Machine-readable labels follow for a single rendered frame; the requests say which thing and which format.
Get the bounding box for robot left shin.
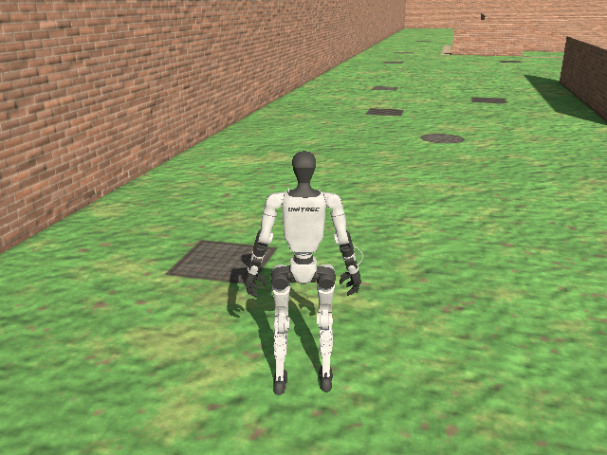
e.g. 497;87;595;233
273;317;287;382

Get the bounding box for right robot forearm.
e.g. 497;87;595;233
340;230;359;274

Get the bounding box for left robot forearm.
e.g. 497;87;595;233
248;230;267;275

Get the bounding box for right robot hand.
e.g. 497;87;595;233
340;271;361;296

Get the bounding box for left robot upper arm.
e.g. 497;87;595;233
258;192;285;245

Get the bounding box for humanoid robot head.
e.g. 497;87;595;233
287;151;321;198

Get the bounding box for left robot hand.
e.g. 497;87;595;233
245;272;267;298

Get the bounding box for right robot upper arm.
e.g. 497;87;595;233
323;192;349;246

